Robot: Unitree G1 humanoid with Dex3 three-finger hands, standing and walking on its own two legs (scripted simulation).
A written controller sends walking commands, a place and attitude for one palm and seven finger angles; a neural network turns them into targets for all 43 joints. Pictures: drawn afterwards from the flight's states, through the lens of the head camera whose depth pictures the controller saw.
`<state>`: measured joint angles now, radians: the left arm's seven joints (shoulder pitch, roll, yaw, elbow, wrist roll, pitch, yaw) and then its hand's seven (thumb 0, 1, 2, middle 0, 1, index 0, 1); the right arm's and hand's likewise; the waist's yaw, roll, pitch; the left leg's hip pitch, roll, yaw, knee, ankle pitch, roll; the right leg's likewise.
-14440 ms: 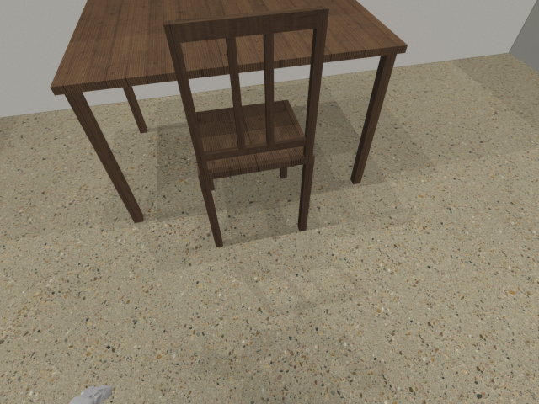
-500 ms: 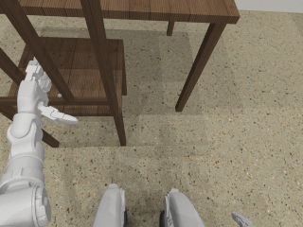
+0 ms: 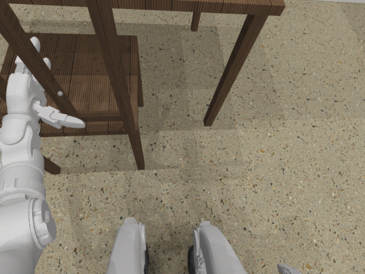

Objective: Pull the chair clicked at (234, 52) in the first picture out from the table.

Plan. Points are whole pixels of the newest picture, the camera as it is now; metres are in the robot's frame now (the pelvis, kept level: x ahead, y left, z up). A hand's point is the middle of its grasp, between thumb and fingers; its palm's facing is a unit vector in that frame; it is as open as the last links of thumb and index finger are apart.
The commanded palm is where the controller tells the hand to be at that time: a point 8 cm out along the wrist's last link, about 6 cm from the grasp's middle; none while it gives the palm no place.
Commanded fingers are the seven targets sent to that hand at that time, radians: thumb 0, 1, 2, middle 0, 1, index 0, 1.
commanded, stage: push the fingers through the gap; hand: left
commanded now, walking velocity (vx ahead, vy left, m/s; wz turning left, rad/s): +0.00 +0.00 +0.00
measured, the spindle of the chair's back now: out of the picture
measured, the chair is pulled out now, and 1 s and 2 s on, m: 0.00 0.00 0.03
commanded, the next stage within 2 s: hook a spindle and tug to test in 0.30 s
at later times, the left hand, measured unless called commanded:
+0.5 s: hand (60, 93) +0.48 +0.23 +0.04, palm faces +0.03 -1.00 -0.04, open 16.9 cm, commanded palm +0.45 +0.27 +0.04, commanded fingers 0.00 -0.50 0.30 -0.17 -0.41 -0.17 -0.41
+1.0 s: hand (58, 92) +0.48 +0.24 +0.04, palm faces +0.06 -1.00 -0.04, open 11.2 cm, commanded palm +0.45 +0.26 +0.04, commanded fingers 0.00 0.40 0.68 -0.50 -1.45 -0.50 -1.45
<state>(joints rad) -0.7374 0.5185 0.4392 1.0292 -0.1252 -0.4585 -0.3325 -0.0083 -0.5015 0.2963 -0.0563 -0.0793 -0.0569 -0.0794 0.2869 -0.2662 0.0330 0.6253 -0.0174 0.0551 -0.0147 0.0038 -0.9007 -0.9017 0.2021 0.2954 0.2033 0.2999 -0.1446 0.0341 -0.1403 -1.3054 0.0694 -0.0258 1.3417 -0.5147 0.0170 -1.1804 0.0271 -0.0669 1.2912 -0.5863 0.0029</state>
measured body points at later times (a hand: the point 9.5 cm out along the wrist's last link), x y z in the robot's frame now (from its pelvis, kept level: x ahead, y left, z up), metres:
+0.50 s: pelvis +0.01 +0.01 +0.01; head +0.16 +0.04 +0.43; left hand +0.47 +0.29 +0.04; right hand +0.06 -0.26 -0.10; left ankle +0.05 +0.11 -0.61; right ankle +0.01 -0.13 -0.61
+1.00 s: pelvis +0.01 +0.00 +0.01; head +0.16 +0.04 +0.43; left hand +0.47 +0.29 +0.04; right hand +0.07 -0.26 -0.10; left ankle +0.05 +0.11 -0.61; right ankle +0.01 -0.13 -0.61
